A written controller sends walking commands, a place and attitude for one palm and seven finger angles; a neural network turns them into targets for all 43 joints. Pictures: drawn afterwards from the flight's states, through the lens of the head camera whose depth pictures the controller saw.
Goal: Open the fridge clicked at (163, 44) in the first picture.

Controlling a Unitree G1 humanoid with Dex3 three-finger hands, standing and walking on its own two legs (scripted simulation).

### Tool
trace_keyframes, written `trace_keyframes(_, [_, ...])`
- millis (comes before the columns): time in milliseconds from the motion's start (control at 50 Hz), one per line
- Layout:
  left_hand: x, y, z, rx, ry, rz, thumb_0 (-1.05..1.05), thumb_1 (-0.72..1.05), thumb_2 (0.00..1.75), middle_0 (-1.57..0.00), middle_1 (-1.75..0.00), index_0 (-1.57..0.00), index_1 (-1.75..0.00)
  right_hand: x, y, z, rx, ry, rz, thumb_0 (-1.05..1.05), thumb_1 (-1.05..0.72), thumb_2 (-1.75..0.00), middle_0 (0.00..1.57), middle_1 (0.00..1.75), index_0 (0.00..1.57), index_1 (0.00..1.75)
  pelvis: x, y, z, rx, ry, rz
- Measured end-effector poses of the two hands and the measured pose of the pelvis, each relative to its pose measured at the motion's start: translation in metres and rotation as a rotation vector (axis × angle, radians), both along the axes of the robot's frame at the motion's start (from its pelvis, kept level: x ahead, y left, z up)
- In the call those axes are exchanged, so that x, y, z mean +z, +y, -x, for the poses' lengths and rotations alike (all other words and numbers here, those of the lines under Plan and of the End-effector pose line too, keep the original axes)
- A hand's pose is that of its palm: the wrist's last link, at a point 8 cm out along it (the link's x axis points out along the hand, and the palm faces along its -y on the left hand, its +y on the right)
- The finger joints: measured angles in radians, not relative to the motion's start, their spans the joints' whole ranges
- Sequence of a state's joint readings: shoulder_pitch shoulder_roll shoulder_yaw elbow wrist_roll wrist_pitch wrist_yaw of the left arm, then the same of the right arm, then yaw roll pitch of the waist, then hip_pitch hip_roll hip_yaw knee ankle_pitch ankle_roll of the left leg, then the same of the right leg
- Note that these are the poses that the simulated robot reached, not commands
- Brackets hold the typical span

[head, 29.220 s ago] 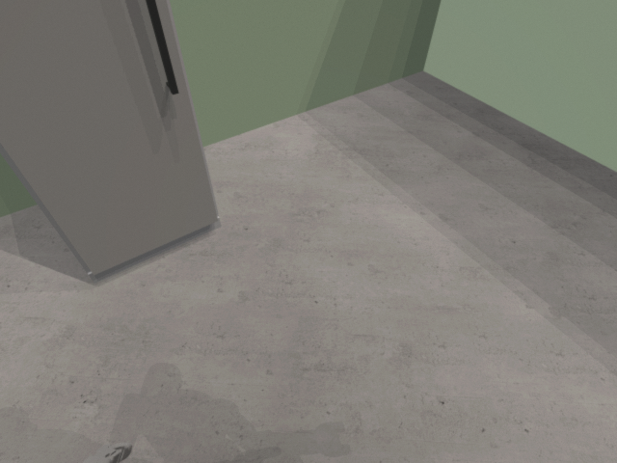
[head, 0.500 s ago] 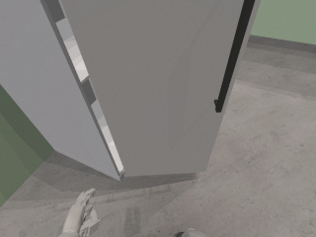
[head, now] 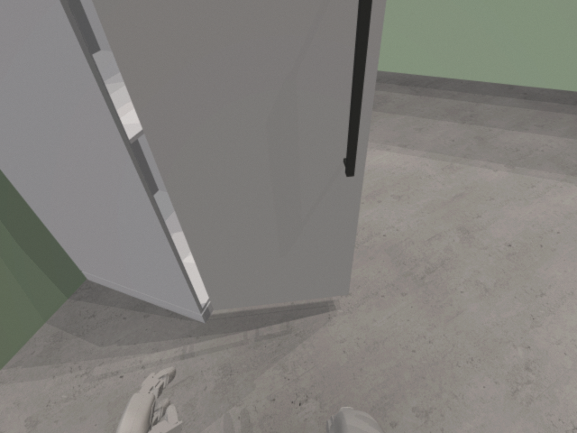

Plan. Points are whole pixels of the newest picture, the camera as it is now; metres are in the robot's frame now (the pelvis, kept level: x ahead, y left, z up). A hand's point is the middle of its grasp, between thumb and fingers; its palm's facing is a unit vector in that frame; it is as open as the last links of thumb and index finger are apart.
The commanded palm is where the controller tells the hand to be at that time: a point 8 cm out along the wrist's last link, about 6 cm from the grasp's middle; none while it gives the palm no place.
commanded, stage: stop stepping back and stand still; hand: right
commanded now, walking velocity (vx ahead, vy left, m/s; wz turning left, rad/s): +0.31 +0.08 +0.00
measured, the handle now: (356, 72) +0.70 -0.16 +0.19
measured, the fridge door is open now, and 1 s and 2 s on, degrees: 63 63 63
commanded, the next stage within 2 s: let the arm hang, fingers relaxed in 0.80 s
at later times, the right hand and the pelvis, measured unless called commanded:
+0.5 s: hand out of the picture +0.13 -0.31 +0.20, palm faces +0.38 +0.83 -0.41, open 7.4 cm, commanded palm +0.08 -0.34 +0.20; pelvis -0.10 -0.06 +0.02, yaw +7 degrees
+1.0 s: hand out of the picture +0.17 -0.32 +0.07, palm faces +0.20 +0.86 -0.47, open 7.4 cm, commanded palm none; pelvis -0.08 -0.08 +0.00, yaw +3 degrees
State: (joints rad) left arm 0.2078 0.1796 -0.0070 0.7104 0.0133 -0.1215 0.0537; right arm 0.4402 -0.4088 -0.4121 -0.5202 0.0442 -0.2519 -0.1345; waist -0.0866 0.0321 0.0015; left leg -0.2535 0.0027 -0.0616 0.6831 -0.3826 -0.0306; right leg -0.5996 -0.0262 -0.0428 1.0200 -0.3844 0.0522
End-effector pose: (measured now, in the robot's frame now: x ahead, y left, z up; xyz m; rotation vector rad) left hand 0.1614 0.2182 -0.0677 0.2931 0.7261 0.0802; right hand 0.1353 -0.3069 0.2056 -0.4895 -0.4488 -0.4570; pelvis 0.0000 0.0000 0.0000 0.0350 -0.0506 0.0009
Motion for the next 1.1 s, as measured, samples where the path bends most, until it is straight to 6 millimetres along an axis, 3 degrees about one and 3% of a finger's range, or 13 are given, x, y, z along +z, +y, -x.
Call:
trace_keyframes(140, [0.02,-0.031,0.043,0.041,-0.065,-0.019,0.02,0.9,0.9,-0.2,-0.3,-0.2,-0.3,-0.013,-0.039,-0.002,0.014,0.02,-0.082,0.01,-0.89,-0.9,0.21,0.3,0.21,0.3,0.008,-0.032,0.038,0.022,-0.009,-0.004])
trace_keyframes(300, [0.053,-0.045,0.105,0.127,-0.042,0.022,0.02,0.9,0.9,-0.2,-0.3,-0.2,-0.3,0.015,-0.019,0.021,0.175,0.141,-0.036,0.02,-0.89,-0.9,0.21,0.3,0.2,0.3,0.042,-0.046,0.067,0.089,0.008,-0.042])
trace_keyframes(360, [0.05,-0.039,0.121,0.16,-0.033,0.009,0.02,0.9,0.9,-0.2,-0.3,-0.2,-0.3,0.023,-0.021,0.033,0.178,0.179,0.027,0.01,-0.89,-0.9,0.21,0.3,0.21,0.3,0.041,-0.048,0.077,0.088,0.016,-0.03])
trace_keyframes(420, [0.03,-0.027,0.131,0.169,-0.036,-0.01,0.01,0.9,0.9,-0.2,-0.3,-0.2,-0.3,0.021,-0.028,0.045,0.145,0.161,0.107,0.01,-0.89,-0.9,0.21,0.3,0.21,0.3,0.021,-0.051,0.094,0.118,0.035,0.035])
trace_keyframes(560, [0.014,-0.022,0.171,0.251,0.062,-0.049,0.02,0.9,0.9,-0.2,-0.3,-0.2,-0.3,-0.003,-0.05,0.047,0.09,0.105,-0.065,0.01,-0.89,-0.9,0.21,0.3,0.21,0.3,0.017,-0.068,0.095,0.109,-0.001,0.031])
trace_keyframes(660, [0.002,-0.033,0.176,0.275,0.047,-0.073,0.02,0.9,0.9,-0.2,-0.3,-0.2,-0.3,-0.011,-0.054,0.036,0.142,0.07,-0.041,0.01,-0.89,-0.9,0.21,0.3,0.21,0.3,0.002,-0.083,0.096,0.108,-0.017,0.039])
trace_keyframes(800, [-0.005,-0.068,0.168,0.217,0.046,0.084,0.02,0.9,0.9,-0.2,-0.3,-0.2,-0.3,0.018,-0.044,0.034,0.157,0.133,0.127,0.02,-0.89,-0.9,0.21,0.3,0.21,0.3,0.013,-0.076,0.096,0.115,0.007,0.032])
trace_keyframes(900, [-0.015,-0.069,0.153,0.182,0.077,0.123,0.02,0.9,0.9,-0.2,-0.3,-0.2,-0.3,0.013,-0.041,0.033,0.117,0.186,0.11,0.01,-0.89,-0.9,0.21,0.3,0.21,0.3,0.014,-0.073,0.087,0.127,0.022,0.043])
trace_keyframes(920, [-0.017,-0.067,0.15,0.166,0.083,0.129,0.02,0.9,0.9,-0.2,-0.3,-0.2,-0.3,0.004,-0.043,0.028,0.108,0.215,0.101,0.01,-0.89,-0.9,0.21,0.3,0.21,0.3,0.015,-0.074,0.085,0.114,0.029,0.045])
trace_keyframes(960, [-0.027,-0.061,0.144,0.136,0.121,0.134,0.02,0.9,0.9,-0.2,-0.3,-0.2,-0.3,-0.039,-0.05,0.012,0.089,0.378,0.016,0.0,-0.89,-0.9,0.21,0.3,0.2,0.3,0.013,-0.077,0.082,0.079,0.04,0.05])
trace_keyframes(1020, [-0.046,-0.05,0.137,0.124,0.171,0.104,0.01,0.9,0.9,-0.2,-0.3,-0.2,-0.3,-0.141,-0.051,0.0,0.061,0.735,-0.164,0.0,-0.9,-0.9,0.2,0.3,0.2,0.3,0.001,-0.084,0.08,0.055,0.049,0.04])
trace_keyframes(1060, [-0.05,-0.043,0.137,0.137,0.204,0.081,0.01,0.9,0.9,-0.2,-0.3,-0.2,-0.3,-0.21,-0.038,0.014,0.054,1.001,-0.268,0.0,-0.91,-0.9,0.2,0.3,0.19,0.29,-0.002,-0.084,0.081,0.058,0.043,0.049])
trace_keyframes(1100, [-0.048,-0.038,0.141,0.153,0.233,0.064,0.01,0.9,0.9,-0.2,-0.3,-0.2,-0.3,-0.264,-0.016,0.044,0.063,1.244,-0.356,0.01,-0.91,-0.9,0.19,0.3,0.19,0.29,0.0,-0.082,0.081,0.064,0.035,0.053])
